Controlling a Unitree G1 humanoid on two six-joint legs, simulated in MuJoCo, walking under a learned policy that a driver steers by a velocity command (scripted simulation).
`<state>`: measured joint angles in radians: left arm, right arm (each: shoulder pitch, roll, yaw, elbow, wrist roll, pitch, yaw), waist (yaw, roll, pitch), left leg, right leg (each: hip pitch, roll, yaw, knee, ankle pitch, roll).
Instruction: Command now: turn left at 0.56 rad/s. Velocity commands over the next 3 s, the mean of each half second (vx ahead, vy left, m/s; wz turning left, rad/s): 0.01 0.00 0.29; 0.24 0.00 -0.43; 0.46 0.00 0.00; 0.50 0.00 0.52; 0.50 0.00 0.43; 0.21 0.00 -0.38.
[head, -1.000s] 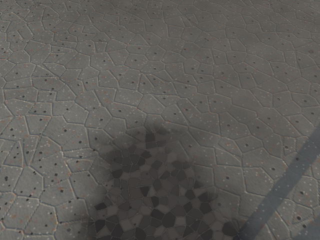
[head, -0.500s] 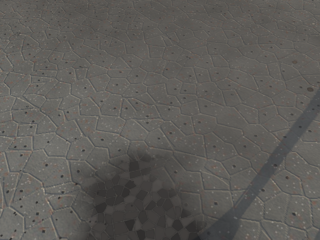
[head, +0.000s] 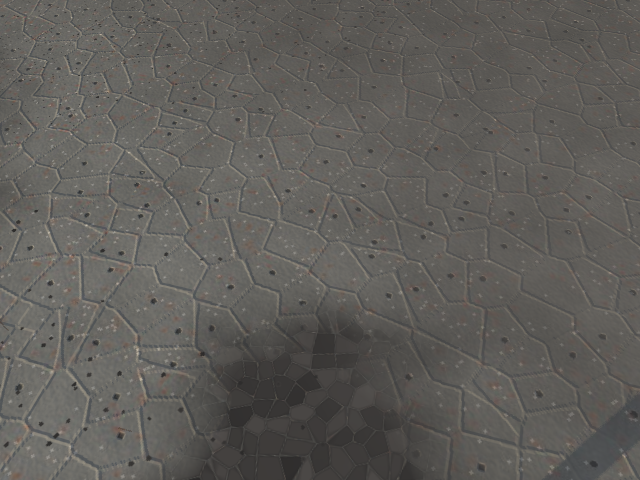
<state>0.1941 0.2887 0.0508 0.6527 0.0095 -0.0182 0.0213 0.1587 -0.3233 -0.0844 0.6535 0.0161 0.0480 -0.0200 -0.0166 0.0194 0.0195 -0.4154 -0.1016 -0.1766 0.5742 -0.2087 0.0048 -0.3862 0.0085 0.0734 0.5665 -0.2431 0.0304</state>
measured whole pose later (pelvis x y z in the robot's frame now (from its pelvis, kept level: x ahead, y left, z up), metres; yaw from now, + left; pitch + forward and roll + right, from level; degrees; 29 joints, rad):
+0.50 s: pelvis +0.02 +0.01 +0.01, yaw +7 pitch +1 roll +1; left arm 0.25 0.27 0.04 0.71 0.01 0.00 0.00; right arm 0.13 -0.21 -0.03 0.67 -0.02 0.03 -0.01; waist 0.06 -0.05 0.02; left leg -0.22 -0.01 0.02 0.51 -0.30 0.01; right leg -0.28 -0.06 -0.01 0.56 -0.27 0.04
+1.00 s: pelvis +0.12 -0.08 +0.02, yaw -9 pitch +2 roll +2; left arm 0.40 0.26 0.04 0.66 -0.01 -0.05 -0.01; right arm 0.15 -0.31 -0.08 0.71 0.00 -0.09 0.02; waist 0.03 0.03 0.01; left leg -0.55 0.05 -0.01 1.08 -0.26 0.00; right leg -0.19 0.04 0.02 0.44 -0.28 -0.09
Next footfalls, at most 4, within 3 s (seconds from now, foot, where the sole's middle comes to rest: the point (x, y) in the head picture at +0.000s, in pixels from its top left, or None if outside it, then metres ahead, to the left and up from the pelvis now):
0.38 left None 0.02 0.13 -0.76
0.82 right None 0.11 -0.14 -0.76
1.34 left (365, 450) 0.52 -0.05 -0.76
1.80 right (466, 341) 0.76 -0.29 -0.76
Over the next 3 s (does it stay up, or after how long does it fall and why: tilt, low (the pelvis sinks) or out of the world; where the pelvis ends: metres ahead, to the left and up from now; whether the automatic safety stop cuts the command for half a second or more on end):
stays up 1.13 -0.02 0.00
